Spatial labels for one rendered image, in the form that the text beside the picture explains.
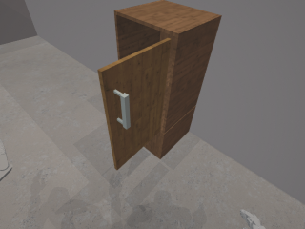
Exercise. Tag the cupboard door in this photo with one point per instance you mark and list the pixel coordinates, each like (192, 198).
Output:
(143, 76)

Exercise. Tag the left robot hand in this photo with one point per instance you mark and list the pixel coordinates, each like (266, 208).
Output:
(5, 167)

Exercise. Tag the handle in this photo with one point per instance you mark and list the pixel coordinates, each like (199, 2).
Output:
(125, 109)

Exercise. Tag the right robot hand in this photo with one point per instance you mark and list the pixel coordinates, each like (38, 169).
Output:
(251, 219)

